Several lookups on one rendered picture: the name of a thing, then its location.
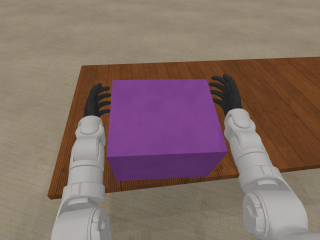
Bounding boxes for left robot hand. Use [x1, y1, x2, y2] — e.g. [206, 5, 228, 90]
[83, 83, 111, 118]

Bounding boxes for right robot forearm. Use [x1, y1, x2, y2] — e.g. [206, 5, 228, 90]
[224, 108, 308, 228]

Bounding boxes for table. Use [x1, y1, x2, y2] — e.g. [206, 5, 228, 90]
[47, 56, 320, 200]

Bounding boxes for right robot hand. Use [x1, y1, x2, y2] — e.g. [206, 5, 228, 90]
[209, 73, 242, 116]

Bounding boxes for carton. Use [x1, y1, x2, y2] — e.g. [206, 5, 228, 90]
[106, 79, 228, 182]

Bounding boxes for robot left upper arm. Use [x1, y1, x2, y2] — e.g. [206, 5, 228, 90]
[52, 207, 112, 240]

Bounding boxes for left robot forearm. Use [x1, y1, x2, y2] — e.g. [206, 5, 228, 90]
[51, 115, 106, 240]

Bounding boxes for robot right upper arm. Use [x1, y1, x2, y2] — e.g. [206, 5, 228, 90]
[242, 190, 320, 240]

